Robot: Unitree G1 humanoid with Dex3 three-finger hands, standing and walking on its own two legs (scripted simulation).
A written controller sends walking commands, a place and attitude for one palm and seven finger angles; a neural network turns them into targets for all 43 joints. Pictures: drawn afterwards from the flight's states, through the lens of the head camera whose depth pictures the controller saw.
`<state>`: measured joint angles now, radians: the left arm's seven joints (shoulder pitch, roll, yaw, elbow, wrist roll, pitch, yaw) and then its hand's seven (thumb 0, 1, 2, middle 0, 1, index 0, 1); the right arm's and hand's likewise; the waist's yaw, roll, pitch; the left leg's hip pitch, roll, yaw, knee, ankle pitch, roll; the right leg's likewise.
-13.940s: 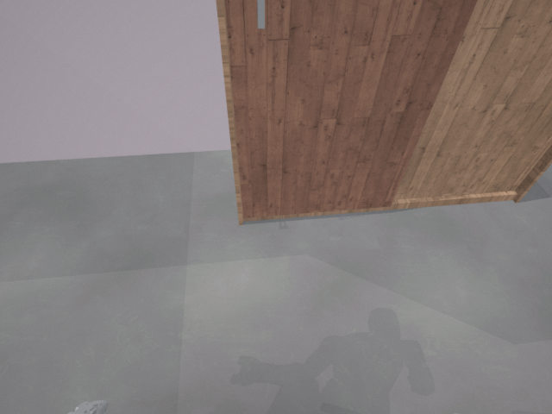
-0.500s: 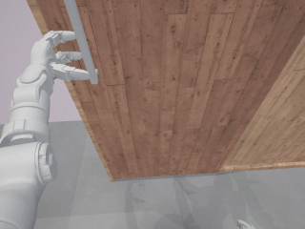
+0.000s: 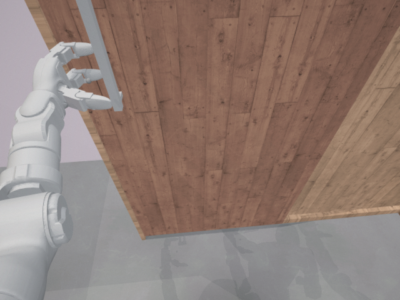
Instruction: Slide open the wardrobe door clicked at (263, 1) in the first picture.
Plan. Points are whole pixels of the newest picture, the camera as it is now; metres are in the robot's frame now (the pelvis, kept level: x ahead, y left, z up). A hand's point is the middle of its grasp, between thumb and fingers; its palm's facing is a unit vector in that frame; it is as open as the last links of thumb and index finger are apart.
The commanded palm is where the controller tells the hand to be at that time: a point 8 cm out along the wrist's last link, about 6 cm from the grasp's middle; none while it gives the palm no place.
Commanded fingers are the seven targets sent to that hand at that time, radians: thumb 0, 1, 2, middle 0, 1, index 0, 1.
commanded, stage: slide the fingers in behind the handle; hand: left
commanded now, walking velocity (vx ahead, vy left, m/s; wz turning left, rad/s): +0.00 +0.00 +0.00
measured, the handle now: (102, 47) +0.52 +0.19 +0.26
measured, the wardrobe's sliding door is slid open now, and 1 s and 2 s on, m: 0.00 0.00 0.00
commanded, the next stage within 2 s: grip the handle and tug to test in 1.46 s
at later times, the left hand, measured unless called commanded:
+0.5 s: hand (96, 80) +0.45 +0.20 +0.22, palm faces +0.09 -1.00 +0.00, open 14.0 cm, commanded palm +0.43 +0.24 +0.22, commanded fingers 0.00 -0.50 0.30 -0.30 -1.20 -0.30 -1.20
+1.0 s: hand (109, 81) +0.46 +0.17 +0.22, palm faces +0.09 -1.00 +0.01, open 14.0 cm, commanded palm +0.42 +0.22 +0.22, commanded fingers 0.00 -0.50 0.30 -0.30 -1.20 -0.30 -1.20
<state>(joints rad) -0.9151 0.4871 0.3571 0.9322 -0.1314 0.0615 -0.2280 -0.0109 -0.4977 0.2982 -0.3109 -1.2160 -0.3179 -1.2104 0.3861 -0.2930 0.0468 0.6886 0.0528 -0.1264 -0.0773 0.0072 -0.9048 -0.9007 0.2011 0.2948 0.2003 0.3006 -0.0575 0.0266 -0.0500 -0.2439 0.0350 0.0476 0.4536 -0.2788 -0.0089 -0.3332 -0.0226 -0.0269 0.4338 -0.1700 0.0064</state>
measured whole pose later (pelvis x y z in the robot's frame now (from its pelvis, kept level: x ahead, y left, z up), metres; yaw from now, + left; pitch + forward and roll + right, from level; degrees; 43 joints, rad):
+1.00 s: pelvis +0.01 +0.00 +0.00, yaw +0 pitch +2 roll +0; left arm -0.86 0.34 0.30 0.77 -0.13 0.16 -0.11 -0.01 -0.50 0.30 -0.29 -1.20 -0.29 -1.19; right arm 0.31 -0.27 0.05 0.69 0.04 -0.09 -0.08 0.01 -0.90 -0.90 0.20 0.29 0.20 0.30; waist -0.02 0.04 -0.05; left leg -0.18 0.04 0.05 0.42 -0.27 -0.01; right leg -0.28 -0.02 -0.03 0.41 -0.18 0.00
